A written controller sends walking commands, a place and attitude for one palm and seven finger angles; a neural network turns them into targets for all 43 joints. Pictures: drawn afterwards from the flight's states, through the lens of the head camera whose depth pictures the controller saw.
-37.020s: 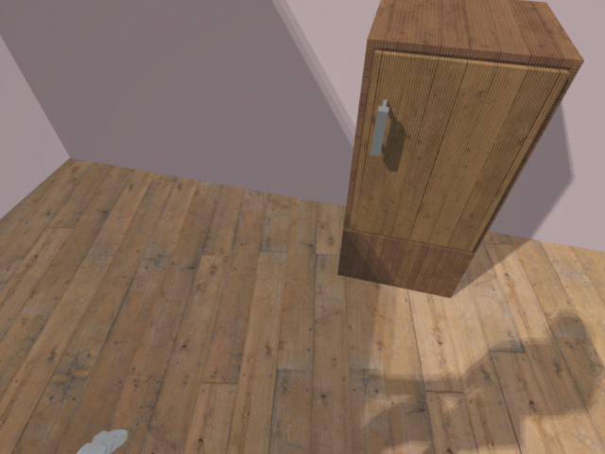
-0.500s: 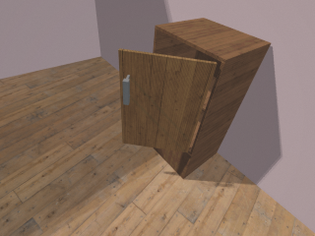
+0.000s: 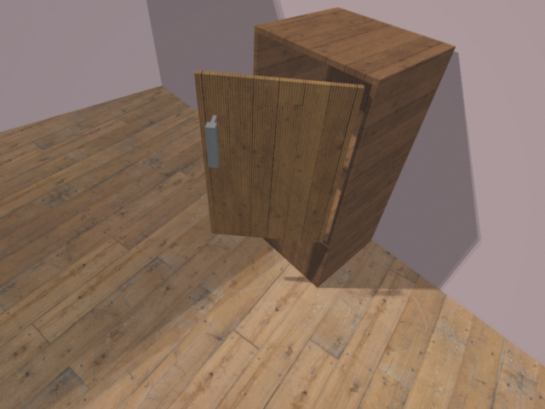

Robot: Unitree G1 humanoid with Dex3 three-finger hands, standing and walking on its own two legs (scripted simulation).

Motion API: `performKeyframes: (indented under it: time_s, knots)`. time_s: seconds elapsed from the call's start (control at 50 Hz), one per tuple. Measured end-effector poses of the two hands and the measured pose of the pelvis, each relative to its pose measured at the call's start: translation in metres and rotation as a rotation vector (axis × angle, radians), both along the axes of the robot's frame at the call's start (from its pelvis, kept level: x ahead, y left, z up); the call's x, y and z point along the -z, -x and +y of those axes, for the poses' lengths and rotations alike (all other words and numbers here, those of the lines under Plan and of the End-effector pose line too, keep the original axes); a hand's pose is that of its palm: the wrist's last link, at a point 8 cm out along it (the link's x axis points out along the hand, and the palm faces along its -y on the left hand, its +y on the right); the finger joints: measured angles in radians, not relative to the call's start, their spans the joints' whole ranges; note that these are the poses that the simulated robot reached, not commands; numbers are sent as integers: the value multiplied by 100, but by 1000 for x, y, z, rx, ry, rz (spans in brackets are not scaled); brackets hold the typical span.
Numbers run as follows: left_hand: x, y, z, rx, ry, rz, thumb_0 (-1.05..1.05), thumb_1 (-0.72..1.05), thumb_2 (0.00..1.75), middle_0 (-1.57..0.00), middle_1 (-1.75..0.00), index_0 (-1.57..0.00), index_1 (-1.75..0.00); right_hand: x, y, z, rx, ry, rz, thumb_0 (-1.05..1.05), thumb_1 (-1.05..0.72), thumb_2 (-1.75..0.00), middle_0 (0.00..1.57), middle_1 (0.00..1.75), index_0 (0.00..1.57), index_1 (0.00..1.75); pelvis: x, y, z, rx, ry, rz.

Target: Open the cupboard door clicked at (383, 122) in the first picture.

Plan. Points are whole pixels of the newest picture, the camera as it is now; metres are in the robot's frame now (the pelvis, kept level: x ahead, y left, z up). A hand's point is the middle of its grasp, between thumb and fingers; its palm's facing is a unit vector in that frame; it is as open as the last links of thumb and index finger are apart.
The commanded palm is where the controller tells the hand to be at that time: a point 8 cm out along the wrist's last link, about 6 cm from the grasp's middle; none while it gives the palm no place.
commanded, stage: come to a stop and stand still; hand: left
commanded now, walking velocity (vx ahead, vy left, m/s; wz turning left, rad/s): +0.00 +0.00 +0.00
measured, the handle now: (214, 141) +0.76 +0.19 -0.04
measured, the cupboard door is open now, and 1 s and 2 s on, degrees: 44 44 44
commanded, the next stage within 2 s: look again from close up in 0.04 s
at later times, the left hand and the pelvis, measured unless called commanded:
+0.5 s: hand out of the picture -0.02 +0.16 -0.18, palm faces +0.02 -0.99 -0.14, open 7.3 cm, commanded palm none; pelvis +0.02 +0.01 +0.00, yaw -1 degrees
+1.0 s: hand out of the picture -0.04 +0.16 -0.18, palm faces +0.08 -0.98 -0.17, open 7.3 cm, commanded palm none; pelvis +0.03 +0.00 -0.01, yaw +0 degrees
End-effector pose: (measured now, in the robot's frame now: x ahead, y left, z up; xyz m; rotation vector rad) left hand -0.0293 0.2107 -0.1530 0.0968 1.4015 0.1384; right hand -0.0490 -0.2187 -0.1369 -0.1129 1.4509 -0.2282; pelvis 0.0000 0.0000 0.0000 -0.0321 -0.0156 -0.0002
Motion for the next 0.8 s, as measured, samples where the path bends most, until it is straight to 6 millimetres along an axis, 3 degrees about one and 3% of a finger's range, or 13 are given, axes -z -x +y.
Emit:
performKeyframes:
  time_s: [0.16, 0.28, 0.46, 0.62, 0.8]
  knots:
    - [11, 21, -15, -6, 75, 112, 0, 91, 90, -20, -30, -20, -30, -4, -13, 8, -11, 27, 14, 0, -91, -90, 20, 30, 20, 30, 3, -11, 6, 3, -16, 3]
    - [2, 16, -16, -9, 63, 115, 0, 91, 90, -20, -30, -20, -30, -1, -39, 18, -42, -3, -12, 1, -91, -90, 20, 30, 20, 30, -1, -14, 9, 4, -23, 21]
    - [-2, -2, -6, 8, 21, 69, 0, 91, 90, -20, -30, -20, -30, 2, -59, 7, -50, 12, -69, 2, -94, -90, 20, 30, 20, 30, -2, -17, 10, 10, -27, 0]
    - [-3, -13, 0, 26, 4, 29, 0, 91, 90, -20, -30, -20, -30, 1, -60, 5, -52, 7, -82, 1, -93, -90, 20, 30, 20, 30, -3, -13, 9, 13, -32, -5]
    - [-6, -6, 2, 26, -8, 41, 0, 91, 90, -20, -30, -20, -30, 4, -45, 9, -45, -20, -50, 1, -92, -90, 20, 30, 20, 30, -2, -11, 7, 13, -37, -4]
